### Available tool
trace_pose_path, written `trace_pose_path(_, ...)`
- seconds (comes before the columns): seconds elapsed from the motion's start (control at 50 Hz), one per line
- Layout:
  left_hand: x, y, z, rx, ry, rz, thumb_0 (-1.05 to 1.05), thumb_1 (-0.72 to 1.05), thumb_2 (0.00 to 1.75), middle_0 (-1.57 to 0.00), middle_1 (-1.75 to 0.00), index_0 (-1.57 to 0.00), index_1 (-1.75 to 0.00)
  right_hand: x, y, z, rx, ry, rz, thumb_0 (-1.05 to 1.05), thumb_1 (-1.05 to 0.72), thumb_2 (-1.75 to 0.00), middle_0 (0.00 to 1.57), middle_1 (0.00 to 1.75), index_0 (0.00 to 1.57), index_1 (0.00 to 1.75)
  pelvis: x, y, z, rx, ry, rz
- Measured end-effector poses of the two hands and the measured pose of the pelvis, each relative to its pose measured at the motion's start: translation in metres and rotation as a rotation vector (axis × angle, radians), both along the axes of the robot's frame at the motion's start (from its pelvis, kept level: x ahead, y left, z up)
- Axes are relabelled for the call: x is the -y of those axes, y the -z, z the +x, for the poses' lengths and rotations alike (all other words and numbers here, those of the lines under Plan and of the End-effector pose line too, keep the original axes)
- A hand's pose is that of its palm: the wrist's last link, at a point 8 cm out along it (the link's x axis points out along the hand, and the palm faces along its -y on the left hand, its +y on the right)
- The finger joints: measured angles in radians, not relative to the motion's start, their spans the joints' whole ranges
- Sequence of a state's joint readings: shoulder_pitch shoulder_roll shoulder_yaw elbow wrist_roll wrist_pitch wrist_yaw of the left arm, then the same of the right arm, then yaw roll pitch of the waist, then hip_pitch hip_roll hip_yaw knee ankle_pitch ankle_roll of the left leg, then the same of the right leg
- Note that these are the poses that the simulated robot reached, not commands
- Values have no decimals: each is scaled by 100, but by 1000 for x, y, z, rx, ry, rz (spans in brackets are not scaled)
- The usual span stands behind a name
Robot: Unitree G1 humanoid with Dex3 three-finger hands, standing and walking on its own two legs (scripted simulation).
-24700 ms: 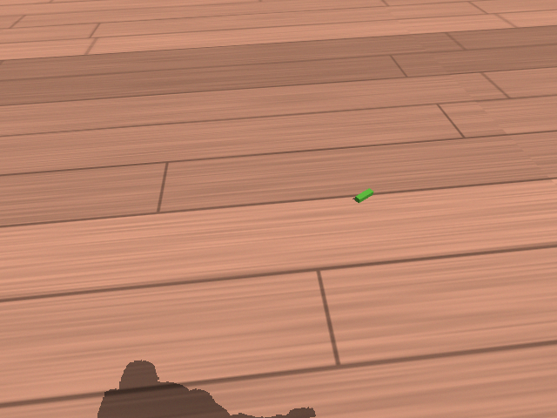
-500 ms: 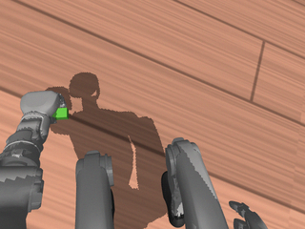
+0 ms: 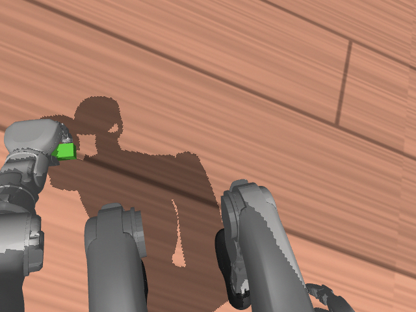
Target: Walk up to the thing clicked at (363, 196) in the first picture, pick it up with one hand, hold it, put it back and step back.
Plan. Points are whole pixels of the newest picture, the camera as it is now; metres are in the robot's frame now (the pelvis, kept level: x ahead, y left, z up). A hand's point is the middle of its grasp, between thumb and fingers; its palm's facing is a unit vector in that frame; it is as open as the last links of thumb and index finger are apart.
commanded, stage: lower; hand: left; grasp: from above
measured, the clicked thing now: (49, 153) +0.46 +0.28 -0.21
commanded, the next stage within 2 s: rest in 0.42 s
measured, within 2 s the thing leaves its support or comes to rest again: rests again in 1.14 s
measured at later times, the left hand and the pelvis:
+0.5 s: hand (57, 160) +0.45 +0.27 -0.22, palm faces -0.48 -0.06 -0.88, open 6.1 cm; pelvis +0.01 +0.00 -0.02, yaw -2 degrees
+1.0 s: hand (64, 162) +0.45 +0.27 -0.27, palm faces -0.48 -0.10 -0.87, open 6.1 cm; pelvis +0.01 +0.01 -0.04, yaw -5 degrees
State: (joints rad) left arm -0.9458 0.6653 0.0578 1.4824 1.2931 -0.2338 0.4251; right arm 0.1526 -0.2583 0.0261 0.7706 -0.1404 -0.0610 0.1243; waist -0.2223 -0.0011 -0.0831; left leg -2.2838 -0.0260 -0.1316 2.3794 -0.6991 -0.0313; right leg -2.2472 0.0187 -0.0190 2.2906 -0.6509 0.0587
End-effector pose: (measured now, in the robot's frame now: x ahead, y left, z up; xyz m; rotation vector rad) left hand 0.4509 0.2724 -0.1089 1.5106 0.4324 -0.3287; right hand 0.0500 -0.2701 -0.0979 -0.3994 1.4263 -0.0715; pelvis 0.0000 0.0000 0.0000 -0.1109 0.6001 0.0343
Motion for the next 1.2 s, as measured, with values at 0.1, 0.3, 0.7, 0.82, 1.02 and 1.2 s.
trace_pose_path(0.1,-2,7,2,1,5,4,-1,57,0,-105,-11,-110,-5,0,3,3,0,-10,-1,0,-91,-89,21,30,21,30,-1,4,1,1,0,-4)
trace_pose_path(0.3,-2,27,1,-34,4,-11,-1,56,2,-106,-10,-110,-5,1,4,5,-9,-40,-12,0,-91,-90,21,30,21,30,-1,11,3,5,5,-15)
trace_pose_path(0.7,0,76,9,-21,-9,-19,-1,54,6,-106,-10,-109,-6,-5,11,-9,-76,-82,-7,0,-91,-89,21,30,21,30,-4,32,9,19,24,-42)
trace_pose_path(0.82,3,88,10,-30,-7,-37,-1,54,5,-106,-10,-109,-6,-8,13,-9,-84,-106,9,0,-91,-89,21,30,21,30,-5,35,10,28,30,-52)
trace_pose_path(1.02,-2,104,9,-21,-31,-48,-1,54,6,-107,-10,-110,-6,-6,10,-12,-94,-146,-4,0,-91,-89,21,30,21,30,-6,43,9,57,39,-68)
trace_pose_path(1.2,-4,114,9,-15,-18,-54,-1,54,4,-107,-9,-111,-5,-8,3,-20,-119,-168,-7,0,-91,-89,21,30,20,30,-9,45,9,71,46,-87)
